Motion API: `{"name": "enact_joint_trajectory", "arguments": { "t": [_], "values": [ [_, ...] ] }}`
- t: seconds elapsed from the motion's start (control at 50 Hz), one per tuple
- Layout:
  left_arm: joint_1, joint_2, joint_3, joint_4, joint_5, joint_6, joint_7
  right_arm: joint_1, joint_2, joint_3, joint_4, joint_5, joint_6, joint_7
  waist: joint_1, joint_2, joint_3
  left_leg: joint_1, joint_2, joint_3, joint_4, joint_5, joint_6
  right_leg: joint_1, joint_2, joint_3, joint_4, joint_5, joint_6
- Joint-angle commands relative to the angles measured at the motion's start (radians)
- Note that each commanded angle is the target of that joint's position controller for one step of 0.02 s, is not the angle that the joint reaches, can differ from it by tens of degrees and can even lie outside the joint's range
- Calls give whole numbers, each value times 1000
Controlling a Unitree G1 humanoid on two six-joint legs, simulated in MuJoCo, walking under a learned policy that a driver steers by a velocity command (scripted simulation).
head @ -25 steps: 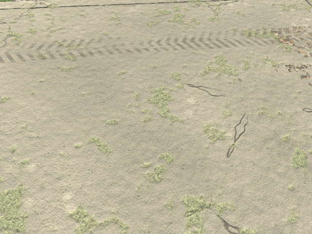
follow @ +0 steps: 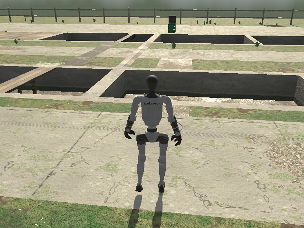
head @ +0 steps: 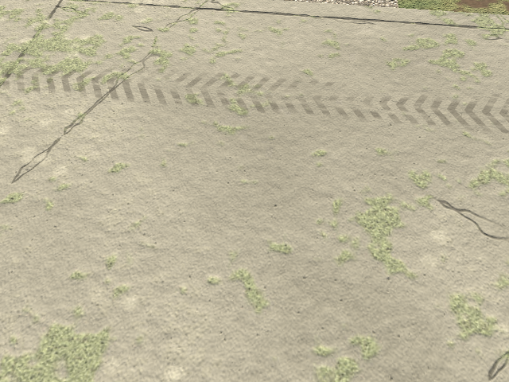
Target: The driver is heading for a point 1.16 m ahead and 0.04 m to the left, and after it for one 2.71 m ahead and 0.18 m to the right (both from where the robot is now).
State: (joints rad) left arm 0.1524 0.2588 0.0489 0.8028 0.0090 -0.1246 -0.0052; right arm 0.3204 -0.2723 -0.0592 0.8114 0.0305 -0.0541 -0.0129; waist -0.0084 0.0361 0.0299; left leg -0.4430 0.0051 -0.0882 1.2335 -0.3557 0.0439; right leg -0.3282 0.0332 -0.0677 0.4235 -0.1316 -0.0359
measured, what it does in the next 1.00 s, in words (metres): walks ahead: left foot, then right foot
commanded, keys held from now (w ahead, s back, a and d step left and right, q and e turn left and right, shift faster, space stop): w+q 0.32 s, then w+e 0.68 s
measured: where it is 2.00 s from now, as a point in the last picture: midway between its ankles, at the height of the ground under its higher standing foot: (258, 201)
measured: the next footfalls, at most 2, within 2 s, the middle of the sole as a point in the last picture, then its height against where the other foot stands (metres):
left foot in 0.38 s outside the picture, level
right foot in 0.96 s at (257, 302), level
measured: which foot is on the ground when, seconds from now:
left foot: up 0.00-0.36, down 0.38-0.94, up 0.96-1.00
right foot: down 0.00-0.40, up 0.42-0.94, down 0.96-1.00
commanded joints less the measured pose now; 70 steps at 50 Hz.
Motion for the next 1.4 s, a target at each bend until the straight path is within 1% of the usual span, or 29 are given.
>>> {"name": "enact_joint_trajectory", "arguments": {
  "t": [0.02,0.1,0.2,0.3,0.34,0.36,0.38,0.4,0.42,0.44,0.46,0.48,0.5,0.56,0.62,0.74,0.84,0.9,0.94,0.96,0.98,1.0,1.02,1.04,1.08,1.14,1.24,1.34,1.4],
  "values": [
    [31,84,24,-20,0,-14,-5,32,-35,-15,-83,5,6,5,0,-110,-47,-180,124,-29,-4,56,-1,164,-287,265,-269,22,-170],
    [54,138,44,9,-6,-19,-5,-58,-32,-10,-145,-9,17,6,6,-78,-11,-277,148,-28,-141,171,-19,177,-308,142,-309,138,-193],
    [85,175,50,21,-10,2,2,-214,-26,0,-200,-7,-1,40,61,-75,12,-250,125,52,-420,391,-13,234,-276,-21,-282,186,-147],
    [141,222,62,41,-34,35,5,-320,-44,-4,-274,-4,5,68,86,-93,48,-241,90,122,-559,264,28,370,-329,-67,-217,220,-107],
    [146,240,65,46,-41,48,8,-266,-70,-19,-277,-12,8,68,37,-116,-2,-101,23,171,-592,156,68,384,-332,-96,-81,523,-91],
    [139,238,60,52,-42,56,9,-134,-97,-40,-244,-14,6,63,-48,-105,-70,91,-29,192,-660,187,99,347,-309,-124,84,656,-76],
    [157,198,42,54,-31,55,11,50,-158,-74,-186,-11,8,49,-130,-66,-167,388,-44,159,-677,244,130,195,-265,-146,310,604,-45],
    [220,87,1,13,5,40,-1,159,-288,-100,-168,-19,10,29,-108,185,-285,774,249,-288,-696,223,254,-219,-150,-150,722,-33,18],
    [238,87,-8,25,-23,6,-15,180,-273,-84,-183,-19,0,31,-99,208,-464,856,420,-707,-892,139,362,-378,-41,68,945,-471,21],
    [123,182,22,7,-73,-3,-21,147,-199,-59,-174,-32,-13,43,-129,71,-351,767,392,-562,-912,174,293,-458,-90,141,999,-402,5],
    [70,164,18,-16,-79,-3,-20,83,-174,-51,-170,-32,-18,45,-95,65,-223,609,357,-386,-911,259,253,-465,-130,128,946,-316,-4],
    [59,151,17,-6,-56,6,-12,3,-134,-39,-171,-28,-24,47,-52,13,-156,468,309,-265,-927,320,217,-416,-173,131,874,-238,1],
    [85,151,25,7,-44,22,-9,-50,-96,-29,-173,-30,-32,48,-12,36,-119,371,268,-169,-961,345,192,-353,-199,146,821,-178,6],
    [151,107,26,38,-46,66,-5,-82,-84,-30,-147,-42,-64,43,34,37,-85,273,235,-28,-1050,417,179,-282,-189,163,776,-66,26],
    [91,86,29,21,-42,74,1,-47,-84,-35,-110,-54,-72,24,19,23,-30,305,222,78,-1079,479,157,-379,-161,203,670,56,40],
    [-56,43,15,-32,-27,63,-27,-11,-109,-40,-63,-44,-64,-2,-34,13,42,397,231,205,-1114,458,116,-414,-130,133,349,264,27],
    [-166,29,4,-111,-28,59,-62,43,-132,-51,-17,-27,-31,-12,-69,6,83,565,287,257,-1029,609,107,-478,-115,46,240,133,-19],
    [-109,66,22,-135,-34,63,-73,6,-175,-59,-25,-20,-9,-23,-9,60,2,583,282,300,-857,1071,75,-300,-29,-52,232,-13,-77],
    [127,152,67,-94,-39,67,-61,-35,-201,-61,-34,-12,2,-29,130,64,-133,491,241,323,-529,1181,36,41,49,-67,166,-6,-140],
    [275,231,100,-66,-33,77,-38,-34,-183,-52,-48,-19,-9,-30,198,-22,-218,265,189,318,-231,876,-10,337,-33,106,115,24,-193],
    [258,328,112,-73,-32,72,-28,82,-7,0,-93,-54,-39,-7,58,-295,-297,-198,-30,212,144,-190,-75,678,-303,668,62,-41,-385],
    [300,261,92,-91,-24,61,-30,-6,-76,-3,-112,-15,-86,12,130,-195,-439,-322,-58,-24,257,-240,-53,764,-369,924,-96,-149,-436],
    [263,202,79,-88,-21,53,-30,-110,-122,-15,-143,19,-105,19,142,-139,-290,-398,0,-38,218,-141,-26,673,-339,768,-122,-104,-370],
    [186,163,67,-102,-32,49,-30,-131,-118,-10,-149,7,-113,14,91,-47,-187,-368,48,-27,114,-48,-14,508,-292,632,-121,-16,-325],
    [79,109,48,-141,-22,49,-25,-115,-132,-26,-138,-34,-97,4,12,-22,-106,-232,99,-18,-14,19,-32,266,-222,479,-156,164,-289],
    [79,138,54,-149,-23,45,-12,-98,-99,-22,-149,-48,-62,2,-18,-43,-74,-179,105,17,-148,67,-78,129,-184,393,-191,301,-286],
    [149,172,62,-130,-36,62,15,-285,-45,3,-200,-47,-57,6,50,-105,-49,-109,31,57,-540,376,-110,46,-87,289,-157,238,-202],
    [212,168,61,-114,-41,78,21,-374,-93,-11,-232,-25,-77,29,83,-139,-56,-61,-15,21,-728,383,-87,162,-139,433,-65,90,-172],
    [169,157,59,-127,-33,83,24,-254,-130,-35,-205,-24,-94,31,5,-176,-82,83,-18,36,-795,317,-28,204,-147,481,44,155,-137]
  ]
}}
